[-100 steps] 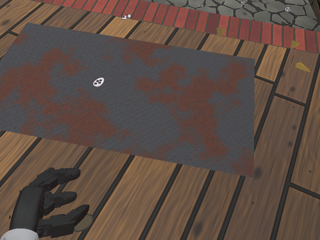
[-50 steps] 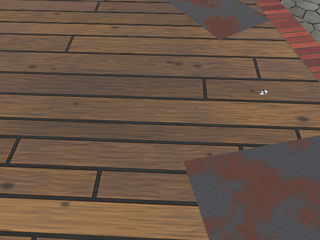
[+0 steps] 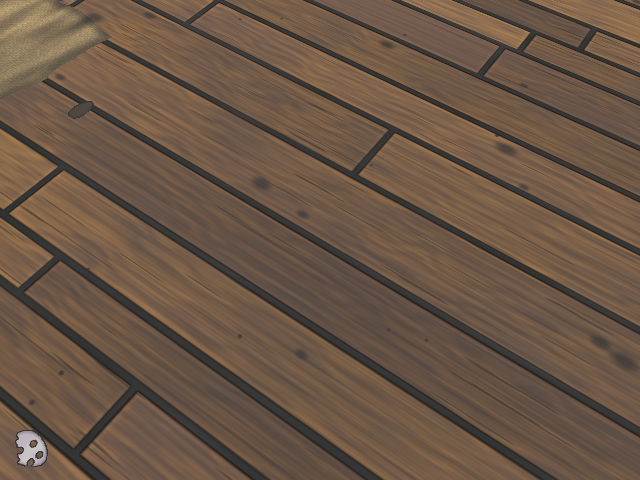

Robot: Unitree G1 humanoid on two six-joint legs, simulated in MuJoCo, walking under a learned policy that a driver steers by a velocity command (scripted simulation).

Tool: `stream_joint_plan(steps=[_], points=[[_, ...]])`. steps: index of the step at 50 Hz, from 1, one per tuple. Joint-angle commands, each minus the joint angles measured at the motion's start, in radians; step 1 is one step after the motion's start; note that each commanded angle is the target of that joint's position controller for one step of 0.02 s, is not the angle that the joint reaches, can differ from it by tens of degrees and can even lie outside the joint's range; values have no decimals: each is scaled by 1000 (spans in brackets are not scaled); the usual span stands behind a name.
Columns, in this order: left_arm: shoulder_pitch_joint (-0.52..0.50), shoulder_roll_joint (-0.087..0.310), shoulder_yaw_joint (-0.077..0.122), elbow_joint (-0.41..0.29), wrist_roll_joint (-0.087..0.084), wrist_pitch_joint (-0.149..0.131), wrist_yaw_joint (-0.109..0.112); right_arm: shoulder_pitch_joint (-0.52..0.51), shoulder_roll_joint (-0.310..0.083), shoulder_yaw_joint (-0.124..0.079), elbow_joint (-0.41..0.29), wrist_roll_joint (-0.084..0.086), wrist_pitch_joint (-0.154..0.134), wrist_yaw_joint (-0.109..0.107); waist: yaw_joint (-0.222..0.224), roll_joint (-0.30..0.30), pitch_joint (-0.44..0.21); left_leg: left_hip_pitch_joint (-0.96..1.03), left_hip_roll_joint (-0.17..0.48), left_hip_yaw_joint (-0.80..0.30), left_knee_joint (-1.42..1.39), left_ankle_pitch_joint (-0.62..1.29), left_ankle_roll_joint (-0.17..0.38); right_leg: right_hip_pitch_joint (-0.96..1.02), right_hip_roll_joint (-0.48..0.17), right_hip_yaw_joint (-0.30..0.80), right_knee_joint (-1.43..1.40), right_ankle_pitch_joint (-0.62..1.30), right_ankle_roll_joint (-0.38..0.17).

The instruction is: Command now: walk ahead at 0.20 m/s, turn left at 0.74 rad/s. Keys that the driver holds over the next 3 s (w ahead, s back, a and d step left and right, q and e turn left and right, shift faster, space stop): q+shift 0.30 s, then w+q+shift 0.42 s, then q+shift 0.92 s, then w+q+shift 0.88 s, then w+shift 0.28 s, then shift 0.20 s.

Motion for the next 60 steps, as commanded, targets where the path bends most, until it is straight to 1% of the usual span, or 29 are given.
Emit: stream_joint_plan(steps=[1,5,7,8,9,10,11,13,15,17,23,25,26,27,28,30,31,38,42,44,46,47,48,49,50,51,52,55,60], points=[[-141,146,40,-88,-21,2,20,120,-46,-19,-30,-6,10,23,-63,-106,-198,245,15,12,-136,193,21,5,-256,19,-88,476,-138],[-152,172,56,-77,-41,40,19,81,-101,-53,-71,-7,31,47,-62,-91,-148,243,-8,67,-214,69,70,66,-300,1,26,373,-103],[-163,154,57,-75,-54,57,19,192,-126,-79,-51,-7,26,40,-119,-56,-175,376,-77,106,-322,72,128,49,-265,-38,252,455,-47],[-117,141,55,-73,-42,63,14,291,-196,-108,-32,-9,16,22,-153,78,-186,526,-68,-22,-427,389,196,-66,-182,-46,501,309,21],[-81,67,31,-110,13,65,5,241,-295,-120,-65,-8,10,4,-55,348,-194,680,113,-390,-429,803,342,-364,4,-29,816,-460,108],[-47,86,23,-128,10,59,-2,200,-291,-110,-118,-48,-15,15,-44,292,-417,767,248,-737,-528,476,500,-477,80,246,1016,-554,112],[-111,131,31,-129,-14,49,-6,158,-247,-101,-135,-36,-35,28,-69,146,-407,751,235,-695,-571,317,453,-509,41,324,1011,-477,82],[-181,128,36,-124,2,45,10,81,-175,-81,-141,11,-36,17,-42,4,-284,608,143,-543,-570,189,337,-498,-9,336,873,-339,65],[-203,133,40,-127,6,53,11,24,-151,-73,-165,2,-13,-11,-14,38,-268,495,71,-454,-568,226,288,-385,0,329,720,-274,75],[-180,104,35,-113,-10,50,-6,50,-156,-78,-169,3,-2,-25,-23,37,-314,479,21,-448,-609,-114,275,-309,27,308,545,-218,84],[-150,96,45,-113,-32,19,-25,41,-166,-75,-176,9,1,-22,-23,135,-221,263,-15,-519,-642,-456,238,-75,59,284,267,-179,78],[-25,101,58,-77,-36,6,-19,-32,-126,-58,-203,13,7,-18,51,123,-188,94,-59,-482,-555,-470,179,130,27,272,112,-82,59],[105,135,76,-38,-34,4,-11,-53,-83,-44,-219,11,6,-17,100,66,-202,-52,-121,-383,-398,-488,110,307,-52,302,40,-94,35],[164,174,82,-35,-25,3,-5,17,18,-14,-210,8,4,-15,73,-130,-259,-141,-203,-219,-31,-457,79,404,-278,540,8,-303,-12],[88,237,86,-66,19,-7,-12,4,-15,-12,-278,23,-16,-4,14,-278,-157,-371,-145,-188,111,-333,86,318,-428,901,-149,-637,-116],[-7,157,72,-99,-14,-17,8,-4,-109,-31,-249,6,-22,9,-7,-198,-56,-434,-34,-132,302,-191,60,247,-404,772,-157,-611,-106],[14,140,63,-103,-22,-14,14,13,-108,-33,-228,-4,-20,13,-7,-133,-70,-403,-17,-113,365,-160,52,235,-357,667,-145,-520,-72],[131,120,38,-40,24,-15,14,-85,-44,-6,-247,12,-24,37,29,-100,28,-328,39,-36,360,86,12,123,-232,180,-176,13,-52],[129,208,55,-24,5,8,25,-192,-1,8,-260,8,-37,80,53,-100,37,-64,0,122,-43,158,29,98,-215,12,-134,390,-21],[125,270,73,-23,-23,17,30,-113,-46,-17,-230,8,-33,88,-6,-151,-51,113,-84,184,-136,108,63,177,-230,-25,-2,851,-3],[109,293,85,-33,-52,22,29,134,-151,-71,-164,8,-21,77,-145,-177,-186,448,-168,175,-238,95,138,134,-256,-26,321,1027,14],[102,250,75,-54,-57,8,22,300,-214,-109,-116,8,-7,53,-227,-109,-260,729,-161,85,-344,209,193,-44,-222,-21,592,750,65],[168,61,26,-88,18,-5,6,268,-279,-104,-111,23,1,26,-103,178,-297,956,20,-189,-278,638,259,-347,-67,20,942,-440,108],[255,94,6,-141,4,-27,-4,223,-332,-103,-185,-31,-26,36,-58,261,-630,1148,293,-775,-395,469,538,-528,44,264,1241,-560,123],[87,199,29,-151,-11,-39,1,224,-259,-95,-191,-28,-37,45,-161,43,-637,1066,230,-742,-504,294,464,-532,-6,358,1189,-419,93],[17,191,27,-185,-25,-38,13,164,-234,-83,-179,-12,-46,46,-116,5,-462,909,187,-647,-547,181,420,-564,-20,343,1104,-326,80],[27,177,25,-163,-12,-31,29,103,-197,-73,-179,5,-52,42,-60,-85,-347,739,133,-577,-566,151,371,-534,-57,343,1021,-270,87],[56,192,36,-152,5,9,31,-3,-163,-64,-184,-17,-42,24,17,-14,-245,437,60,-429,-592,361,351,-387,-75,341,872,-242,111],[-24,120,19,-177,20,37,30,-3,-180,-69,-152,-3,-2,-17,5,6,-273,319,-30,-373,-522,447,297,-344,1,312,653,-122,161]])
